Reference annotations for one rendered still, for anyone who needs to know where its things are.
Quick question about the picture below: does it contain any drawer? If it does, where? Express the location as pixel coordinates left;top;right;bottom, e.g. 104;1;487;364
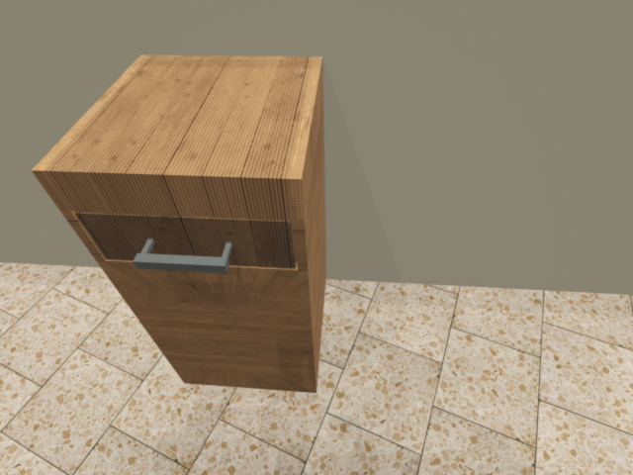
75;212;297;268

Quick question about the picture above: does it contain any cabinet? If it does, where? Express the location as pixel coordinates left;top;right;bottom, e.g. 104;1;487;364
32;54;325;393

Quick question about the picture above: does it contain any handle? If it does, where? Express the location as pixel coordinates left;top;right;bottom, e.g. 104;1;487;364
133;238;232;273

